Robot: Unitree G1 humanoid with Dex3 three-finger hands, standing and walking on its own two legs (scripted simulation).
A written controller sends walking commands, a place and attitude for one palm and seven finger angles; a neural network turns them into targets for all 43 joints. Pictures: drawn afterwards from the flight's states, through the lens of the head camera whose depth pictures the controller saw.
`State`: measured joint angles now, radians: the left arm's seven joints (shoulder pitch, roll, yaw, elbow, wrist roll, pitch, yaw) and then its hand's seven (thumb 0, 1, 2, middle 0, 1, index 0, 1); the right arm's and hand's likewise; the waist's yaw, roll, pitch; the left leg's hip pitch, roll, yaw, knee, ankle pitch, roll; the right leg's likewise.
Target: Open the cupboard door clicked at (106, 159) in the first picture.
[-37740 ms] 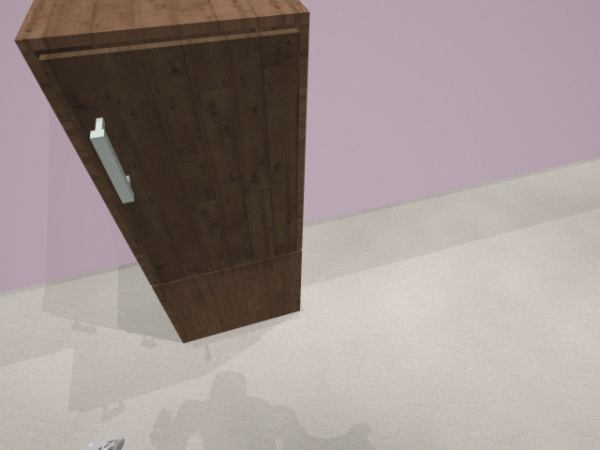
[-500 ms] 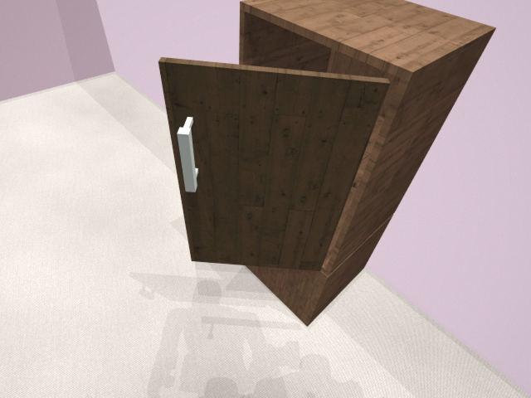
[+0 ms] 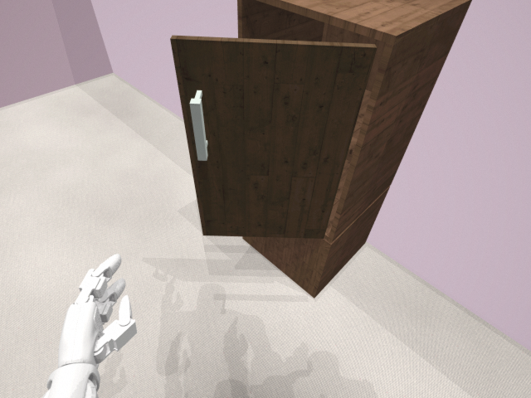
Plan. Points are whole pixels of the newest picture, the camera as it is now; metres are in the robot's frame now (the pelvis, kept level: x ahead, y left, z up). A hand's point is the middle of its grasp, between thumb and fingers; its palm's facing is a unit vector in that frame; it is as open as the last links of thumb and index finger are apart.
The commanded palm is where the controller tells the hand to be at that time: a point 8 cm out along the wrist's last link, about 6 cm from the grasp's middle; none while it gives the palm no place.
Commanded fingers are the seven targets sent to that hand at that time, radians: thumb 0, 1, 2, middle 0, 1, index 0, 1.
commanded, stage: raise the hand with hooked fingers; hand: left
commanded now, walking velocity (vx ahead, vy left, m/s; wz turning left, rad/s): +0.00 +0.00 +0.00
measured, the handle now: (200, 126) +0.63 +0.15 +0.08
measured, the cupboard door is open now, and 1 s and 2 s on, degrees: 44 44 44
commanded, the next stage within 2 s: relax the arm and regain balance in 0.02 s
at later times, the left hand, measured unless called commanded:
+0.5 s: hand out of the picture -0.03 +0.26 -0.19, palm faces +0.02 -0.97 -0.23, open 15.7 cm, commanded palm none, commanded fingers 0.00 -0.50 0.30 -0.15 -0.30 -0.15 -0.30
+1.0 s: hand out of the picture -0.19 +0.26 -0.18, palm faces -0.09 -0.98 -0.15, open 16.3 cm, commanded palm none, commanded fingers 0.00 -0.50 0.30 -0.15 -0.30 -0.15 -0.30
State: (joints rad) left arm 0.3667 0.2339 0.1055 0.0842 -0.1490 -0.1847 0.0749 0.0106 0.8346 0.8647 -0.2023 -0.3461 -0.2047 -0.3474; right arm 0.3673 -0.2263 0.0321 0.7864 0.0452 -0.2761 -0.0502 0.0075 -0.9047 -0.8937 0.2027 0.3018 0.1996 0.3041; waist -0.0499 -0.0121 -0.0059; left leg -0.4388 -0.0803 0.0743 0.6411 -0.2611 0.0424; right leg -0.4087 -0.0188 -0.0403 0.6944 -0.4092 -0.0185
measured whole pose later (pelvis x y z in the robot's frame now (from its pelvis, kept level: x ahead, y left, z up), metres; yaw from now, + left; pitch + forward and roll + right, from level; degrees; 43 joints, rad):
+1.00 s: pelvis -0.18 +0.09 +0.01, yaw -5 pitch -4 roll -2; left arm 0.33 0.16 0.02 1.11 0.05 0.04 0.03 -0.02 -0.49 0.30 -0.15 -0.30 -0.15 -0.30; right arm 0.35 -0.16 -0.04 1.01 -0.02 0.01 -0.03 0.00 -0.91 -0.89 0.20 0.30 0.20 0.30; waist -0.02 -0.01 0.07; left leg -0.29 -0.08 0.00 0.60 -0.24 0.09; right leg -0.10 -0.01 0.04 0.54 -0.38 0.01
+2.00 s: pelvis -0.20 +0.09 +0.02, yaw -4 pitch -2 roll +0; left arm 0.34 0.22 0.00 1.08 0.04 0.00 0.03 -0.06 -0.51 0.29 -0.15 -0.30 -0.16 -0.30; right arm 0.28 -0.21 -0.01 1.01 -0.01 -0.02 -0.04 0.01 -0.91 -0.89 0.20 0.30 0.20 0.30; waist 0.00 0.00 0.04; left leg -0.22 -0.08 -0.03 0.50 -0.24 0.06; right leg -0.16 -0.01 -0.03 0.50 -0.31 0.00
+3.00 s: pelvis -0.24 +0.10 +0.02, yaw -3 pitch -3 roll -1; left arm 0.29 0.30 0.00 1.09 0.03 0.01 0.01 -0.01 -0.49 0.30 -0.15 -0.30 -0.15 -0.30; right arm 0.24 -0.26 0.01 1.10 -0.01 0.00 0.00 0.00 -0.91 -0.89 0.20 0.30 0.20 0.30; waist 0.00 -0.02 0.02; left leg -0.25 -0.06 -0.03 0.42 -0.13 0.05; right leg -0.19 0.00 -0.04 0.43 -0.19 0.00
